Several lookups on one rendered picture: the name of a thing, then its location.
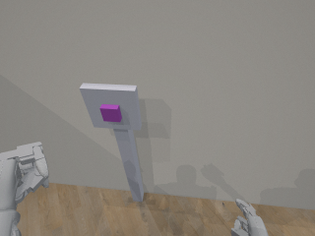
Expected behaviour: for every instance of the button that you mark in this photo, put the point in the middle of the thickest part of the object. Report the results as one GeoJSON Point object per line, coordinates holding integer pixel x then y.
{"type": "Point", "coordinates": [111, 113]}

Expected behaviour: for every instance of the robot right hand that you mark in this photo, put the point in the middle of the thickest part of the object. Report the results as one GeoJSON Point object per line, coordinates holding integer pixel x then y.
{"type": "Point", "coordinates": [253, 226]}

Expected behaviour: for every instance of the robot left forearm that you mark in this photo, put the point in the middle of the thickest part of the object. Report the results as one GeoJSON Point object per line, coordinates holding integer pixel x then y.
{"type": "Point", "coordinates": [9, 219]}

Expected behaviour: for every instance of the robot left hand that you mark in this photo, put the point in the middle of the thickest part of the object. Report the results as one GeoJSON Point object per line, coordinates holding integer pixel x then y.
{"type": "Point", "coordinates": [32, 164]}

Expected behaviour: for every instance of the panel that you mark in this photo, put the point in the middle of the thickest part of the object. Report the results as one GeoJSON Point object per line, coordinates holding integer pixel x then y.
{"type": "Point", "coordinates": [126, 96]}

